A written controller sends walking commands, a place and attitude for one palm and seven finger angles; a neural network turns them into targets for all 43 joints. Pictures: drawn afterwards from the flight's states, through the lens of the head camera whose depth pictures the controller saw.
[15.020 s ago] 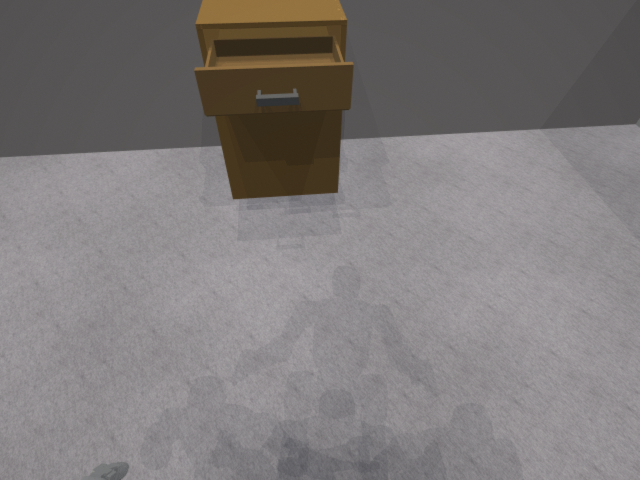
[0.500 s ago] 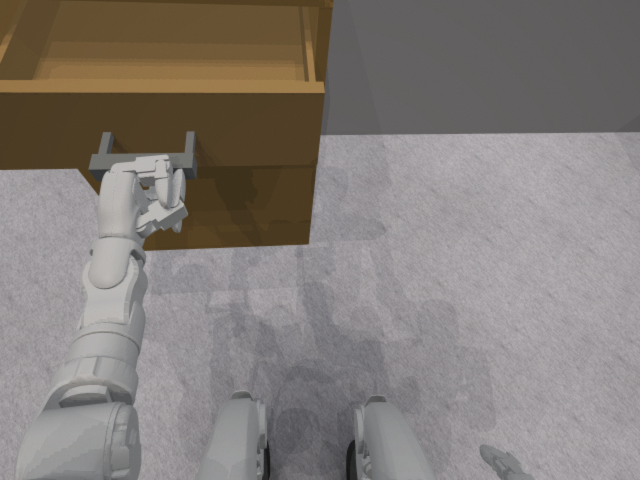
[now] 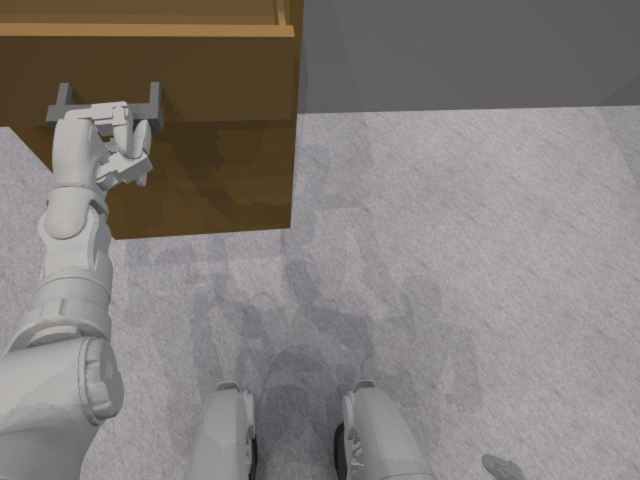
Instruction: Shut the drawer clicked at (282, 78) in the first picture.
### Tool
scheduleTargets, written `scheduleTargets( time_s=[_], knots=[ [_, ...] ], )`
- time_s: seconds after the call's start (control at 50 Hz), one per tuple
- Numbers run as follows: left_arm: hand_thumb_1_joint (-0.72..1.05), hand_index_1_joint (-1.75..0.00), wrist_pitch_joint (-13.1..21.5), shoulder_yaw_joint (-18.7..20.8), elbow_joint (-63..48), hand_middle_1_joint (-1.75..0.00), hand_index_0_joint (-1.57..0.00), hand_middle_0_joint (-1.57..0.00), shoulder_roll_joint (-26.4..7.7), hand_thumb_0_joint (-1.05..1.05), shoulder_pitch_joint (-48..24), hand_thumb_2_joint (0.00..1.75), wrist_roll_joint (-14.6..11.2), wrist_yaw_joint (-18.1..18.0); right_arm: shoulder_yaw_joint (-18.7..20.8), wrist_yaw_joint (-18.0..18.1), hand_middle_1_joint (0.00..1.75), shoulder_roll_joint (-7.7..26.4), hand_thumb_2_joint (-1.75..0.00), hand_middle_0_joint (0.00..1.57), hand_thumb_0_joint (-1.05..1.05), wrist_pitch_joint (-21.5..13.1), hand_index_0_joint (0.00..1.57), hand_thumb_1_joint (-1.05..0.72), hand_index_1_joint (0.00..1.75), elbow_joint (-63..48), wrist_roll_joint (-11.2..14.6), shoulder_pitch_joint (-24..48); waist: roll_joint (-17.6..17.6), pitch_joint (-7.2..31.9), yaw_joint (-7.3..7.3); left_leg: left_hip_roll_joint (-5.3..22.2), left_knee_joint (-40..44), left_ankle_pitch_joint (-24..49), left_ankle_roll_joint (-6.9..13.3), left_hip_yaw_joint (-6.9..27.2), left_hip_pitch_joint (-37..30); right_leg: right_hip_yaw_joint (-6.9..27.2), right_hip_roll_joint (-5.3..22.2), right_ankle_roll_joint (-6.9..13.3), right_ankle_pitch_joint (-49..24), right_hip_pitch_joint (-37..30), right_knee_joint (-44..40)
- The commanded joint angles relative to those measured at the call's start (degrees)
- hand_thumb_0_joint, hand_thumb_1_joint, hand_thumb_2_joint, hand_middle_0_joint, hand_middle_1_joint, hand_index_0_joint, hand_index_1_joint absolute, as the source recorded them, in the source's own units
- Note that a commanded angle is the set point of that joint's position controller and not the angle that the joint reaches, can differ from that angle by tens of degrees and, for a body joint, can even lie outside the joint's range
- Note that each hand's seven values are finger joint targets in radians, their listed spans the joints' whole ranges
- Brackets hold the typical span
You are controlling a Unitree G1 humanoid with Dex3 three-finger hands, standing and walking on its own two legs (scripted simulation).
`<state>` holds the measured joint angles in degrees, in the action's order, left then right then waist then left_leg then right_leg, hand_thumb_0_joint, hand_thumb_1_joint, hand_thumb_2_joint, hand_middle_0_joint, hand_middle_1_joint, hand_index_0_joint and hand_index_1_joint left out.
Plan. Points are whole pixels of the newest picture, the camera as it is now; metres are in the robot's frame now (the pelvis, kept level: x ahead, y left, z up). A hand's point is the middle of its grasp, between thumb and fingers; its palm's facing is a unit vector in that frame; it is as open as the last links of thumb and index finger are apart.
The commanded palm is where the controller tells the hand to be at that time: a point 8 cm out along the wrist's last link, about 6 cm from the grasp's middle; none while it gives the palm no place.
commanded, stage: push the drawer shut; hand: left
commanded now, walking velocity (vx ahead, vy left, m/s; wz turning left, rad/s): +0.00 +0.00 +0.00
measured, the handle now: (109, 105) +0.56 +0.24 +0.05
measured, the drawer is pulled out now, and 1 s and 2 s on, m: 0.11 0.00 0.00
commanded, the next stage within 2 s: pull the fist back off the drawer in 1.22 s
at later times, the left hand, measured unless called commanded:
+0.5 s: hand (141, 113) +0.55 +0.20 +0.05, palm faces +0.04 -1.00 -0.03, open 3.0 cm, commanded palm +0.55 +0.23 +0.05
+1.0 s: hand (141, 76) +0.61 +0.20 +0.05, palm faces +0.04 -1.00 -0.03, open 3.1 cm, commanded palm +0.62 +0.21 +0.05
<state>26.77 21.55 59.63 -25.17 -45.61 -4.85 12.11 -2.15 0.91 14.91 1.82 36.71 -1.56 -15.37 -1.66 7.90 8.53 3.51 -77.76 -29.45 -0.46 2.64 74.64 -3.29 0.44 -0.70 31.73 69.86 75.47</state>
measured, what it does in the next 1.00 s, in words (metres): stands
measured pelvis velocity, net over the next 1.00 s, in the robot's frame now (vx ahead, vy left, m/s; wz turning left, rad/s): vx -0.01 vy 0.01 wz -0.06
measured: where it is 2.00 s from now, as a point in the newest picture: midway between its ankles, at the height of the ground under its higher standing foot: outside the picture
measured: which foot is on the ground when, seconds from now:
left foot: down 0.00-1.00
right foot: down 0.00-1.00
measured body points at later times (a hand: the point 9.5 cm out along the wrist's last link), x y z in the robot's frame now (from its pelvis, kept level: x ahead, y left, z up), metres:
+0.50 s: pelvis -0.01 +0.01 -0.01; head +0.17 +0.04 +0.40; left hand +0.54 +0.25 +0.05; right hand -0.01 -0.25 -0.12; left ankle +0.06 +0.12 -0.60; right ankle +0.03 -0.13 -0.60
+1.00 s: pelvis -0.01 +0.01 -0.03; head +0.21 +0.05 +0.36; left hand +0.60 +0.26 +0.05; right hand -0.05 -0.24 -0.12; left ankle +0.05 +0.12 -0.60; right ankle +0.03 -0.13 -0.60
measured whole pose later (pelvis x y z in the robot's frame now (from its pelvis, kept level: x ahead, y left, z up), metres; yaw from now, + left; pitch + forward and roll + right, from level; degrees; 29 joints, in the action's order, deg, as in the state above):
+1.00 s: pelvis -0.01 +0.01 -0.03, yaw -3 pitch +34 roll -8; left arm 16.8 26.2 73.3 -44.1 -74.4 5.0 11.6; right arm -6.5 -0.9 14.2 3.6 35.7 -4.3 -21.2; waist -2.8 5.9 17.5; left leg 4.5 -84.0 -29.6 0.7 4.3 89.2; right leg -4.3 -0.9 -1.8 30.3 82.8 78.7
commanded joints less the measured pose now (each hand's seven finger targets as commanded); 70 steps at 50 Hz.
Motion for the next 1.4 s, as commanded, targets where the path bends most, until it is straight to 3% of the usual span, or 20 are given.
scheduleTargets(
  time_s=[0.0,0.08,0.14,0.18,0.22,0.28,0.32,0.4,0.42,0.48,0.54,0.6,0.68,0.76,0.88,1.02,1.16,1.26,1.32,1.38],
  knots=[
    [0.9,-1.6,2.9,3.5,-11.9,-1.6,-1.4,-1.4,-16.1,0.0,-30.8,0.9,-1.2,-1.8,3.7,0.8,0.3,10.2,-0.9,0.2,0.0,-1.0,0.2,-0.9,0.3,-3.1,0.1,-9.1,-6.7,30.9,2.71,-1.8,8.1,12.6,2.4,0.5,-24.3,1.5,-2.6,1.6,-11.3,-9.7,-11.5],
    [0.9,-1.6,1.8,5.0,-7.7,-1.6,-1.4,-1.4,-18.8,0.0,-32.4,0.9,-0.5,-1.8,3.2,0.6,0.3,10.6,-0.9,0.2,0.0,-0.8,0.2,-0.9,0.3,-2.9,0.0,-9.9,-4.8,27.9,3.63,-1.7,7.6,9.6,2.7,0.4,-20.3,1.5,-2.9,1.5,-9.0,-8.7,-11.5],
    [0.9,-1.6,1.8,3.9,-8.4,-1.6,-1.4,-1.4,-18.4,0.0,-35.5,0.9,0.2,-1.8,3.2,0.4,0.3,10.4,-0.9,0.2,0.0,-0.8,0.2,-0.9,0.3,-2.9,-0.1,-10.2,-8.4,29.3,3.86,-1.7,7.6,9.9,2.6,0.6,-21.7,1.4,-2.9,1.7,-8.9,-7.4,-11.2],
    [0.9,-1.6,1.8,5.4,-8.0,-1.6,-1.4,-1.4,-20.9,0.0,-36.6,0.9,0.6,-2.1,3.1,0.4,0.3,11.0,-0.9,0.2,0.0,-0.6,0.2,-0.9,0.3,-2.8,-0.3,-10.9,-9.1,30.5,3.98,-1.5,7.5,10.9,2.5,1.3,-23.2,0.9,-2.9,1.8,-9.1,-5.7,-10.5],
    [0.9,-1.6,1.7,4.2,-7.9,-1.6,-1.4,-1.4,-19.4,0.0,-38.6,0.9,0.9,-2.3,3.2,0.3,0.3,11.0,-0.9,0.2,0.0,-0.6,0.2,-0.9,0.3,-2.6,-0.6,-11.5,-9.7,30.9,4.65,-1.4,7.7,11.0,2.4,1.8,-24.4,0.5,-3.0,1.8,-8.9,-4.4,-10.4],
    [0.9,-1.6,1.3,5.7,-6.6,-1.6,-1.4,-1.4,-22.4,0.0,-40.4,0.9,1.7,-2.8,2.9,0.1,0.3,11.4,-0.9,0.2,0.0,-0.3,0.2,-0.9,0.3,-2.4,-0.8,-12.3,-9.3,30.7,4.92,-1.2,7.4,10.4,2.5,2.1,-23.2,0.4,-3.1,1.8,-8.4,-4.1,-10.0],
    [0.9,-1.6,1.0,4.8,-6.5,-1.6,-1.4,-1.4,-21.6,0.0,-42.2,0.9,2.1,-3.1,2.8,0.0,0.3,11.4,-0.9,0.2,0.0,-0.2,0.2,-0.9,0.3,-2.3,-0.9,-12.5,-9.8,31.0,5.67,-1.2,7.4,9.7,2.5,2.3,-23.4,0.3,-3.1,1.8,-8.0,-3.3,-10.2],
    [0.9,-1.6,0.4,5.5,-4.4,-1.6,-1.4,-1.4,-23.6,0.0,-44.0,0.9,3.3,-3.6,2.5,0.0,0.3,11.7,-0.9,0.2,0.0,0.0,0.2,-0.9,0.3,-2.1,-1.2,-13.3,-11.3,30.7,5.94,-1.1,7.4,9.0,2.3,2.8,-23.4,0.0,-3.1,2.0,-7.2,-1.4,-9.8],
    [0.9,-1.6,0.0,4.5,-3.5,-1.6,-1.4,-1.4,-22.8,0.0,-45.1,0.9,3.4,-3.6,2.3,-0.1,0.3,11.6,-0.9,0.2,0.0,0.0,0.2,-0.9,0.3,-1.9,-1.2,-13.4,-10.3,29.2,6.91,-1.1,7.2,7.9,2.5,2.7,-22.1,0.0,-3.2,1.8,-6.7,-1.1,-10.0],
    [0.9,-1.6,-0.4,7.2,-2.5,-1.6,-1.4,-1.4,-27.8,0.0,-47.3,0.9,4.4,-4.0,2.0,0.1,0.3,12.1,-0.9,0.2,0.0,0.1,0.2,-0.9,0.3,-2.0,-1.4,-14.2,-10.8,30.0,6.83,-0.9,6.7,7.9,2.6,2.9,-20.5,-0.1,-3.2,1.9,-6.6,-1.3,-9.3],
    [0.9,-1.6,-1.1,5.4,-1.4,-1.6,-1.4,-1.4,-26.3,0.0,-48.9,0.9,5.0,-3.9,1.8,-0.2,0.3,12.0,-0.9,0.2,0.0,0.1,0.2,-0.9,0.3,-1.9,-1.6,-14.6,-12.3,30.4,7.77,-0.8,6.4,7.8,2.6,3.3,-21.2,-0.2,-3.3,1.9,-6.4,0.7,-9.1],
    [0.9,-1.6,-1.9,4.9,-0.1,-1.6,-1.4,-1.4,-27.7,0.0,-51.9,0.9,5.8,-3.9,1.4,-0.1,0.3,12.4,-0.9,0.2,0.0,0.4,0.2,-0.9,0.3,-1.8,-1.7,-15.1,-13.3,28.8,8.77,-0.6,6.4,6.1,2.5,4.1,-20.4,-0.5,-3.3,2.0,-5.4,3.1,-8.6],
    [0.9,-1.6,-3.1,6.8,0.9,-1.6,-1.4,-1.4,-31.7,0.0,-53.9,0.9,6.7,-3.7,1.0,-0.1,0.3,12.7,-0.9,0.2,0.0,0.5,0.2,-0.9,0.3,-1.9,-1.9,-16.2,-14.4,31.7,9.1,-0.4,4.9,8.8,2.7,4.1,-20.1,-0.6,-3.4,2.0,-7.0,2.9,-7.7],
    [0.9,-1.6,-4.1,5.2,0.3,-1.6,-1.4,-1.4,-30.6,0.0,-56.7,0.9,7.5,-3.3,0.9,-0.3,0.3,12.6,-0.9,0.2,0.0,0.7,0.2,-0.9,0.3,-1.7,-2.2,-17.2,-17.4,32.6,9.97,-0.1,4.5,10.3,2.6,5.0,-22.6,-1.1,-3.4,2.2,-7.8,5.6,-7.0],
    [0.9,-1.6,-6.2,6.4,-0.4,-1.6,-1.4,-1.4,-34.0,0.0,-60.0,0.9,8.7,-3.7,0.4,-0.5,0.3,12.8,-0.9,0.2,0.0,1.4,0.2,-0.9,0.3,-1.4,-2.5,-18.8,-18.0,34.2,10.82,0.3,3.4,13.4,2.7,5.2,-23.0,-1.5,-3.5,2.0,-9.6,5.4,-6.7],
    [0.9,-1.6,-8.0,4.3,-0.4,-1.6,-1.4,-1.4,-33.3,0.0,-64.1,0.9,9.5,-3.8,0.0,-0.6,0.3,12.6,-0.9,0.2,0.0,1.6,0.2,-0.9,0.3,-0.9,-2.6,-19.9,-18.6,32.3,12.79,0.5,2.7,11.8,3.1,5.0,-20.9,-1.4,-3.8,1.8,-9.1,6.2,-7.2],
    [0.9,-1.6,-8.3,1.8,-0.3,-1.6,-1.4,-1.4,-32.4,0.0,-67.0,0.9,10.1,-3.9,-0.6,-0.4,0.3,12.4,-0.9,0.2,0.0,0.8,0.2,-0.9,0.3,-0.4,-2.8,-20.2,-22.5,31.6,13.99,0.4,2.6,9.9,3.1,5.3,-21.2,-1.4,-4.0,2.1,-8.0,8.6,-6.9],
    [0.9,-1.6,-8.9,0.6,-0.2,-1.6,-1.4,-1.4,-32.4,0.0,-68.0,0.9,10.0,-3.6,-1.0,0.1,0.3,12.8,-0.9,0.2,0.0,0.1,0.2,-0.9,0.3,-0.1,-2.6,-19.7,-23.9,30.8,14.64,0.9,3.4,6.8,3.0,6.1,-21.4,-1.6,-3.9,2.1,-6.7,10.6,-6.8],
    [0.9,-1.6,-9.1,0.5,-1.9,-1.6,-1.4,-1.4,-33.2,0.0,-69.1,0.9,9.9,-3.8,-1.2,0.4,0.3,13.0,-0.9,0.2,0.0,-0.5,0.2,-0.9,0.3,0.0,-2.6,-19.6,-25.3,32.4,14.44,0.9,3.5,6.7,2.9,6.2,-22.4,-1.7,-3.8,2.1,-7.0,10.2,-6.6],
    [0.9,-1.6,-9.8,-0.1,-0.8,-1.6,-1.4,-1.4,-30.9,0.0,-68.1,0.9,9.7,-3.9,-1.1,0.2,0.3,12.9,-0.9,0.2,0.0,-0.7,0.2,-0.9,0.3,-0.1,-2.6,-19.6,-24.4,31.5,14.52,0.8,4.3,5.6,2.7,7.0,-23.2,-2.2,-3.8,2.2,-6.6,11.2,-6.6]
  ],
)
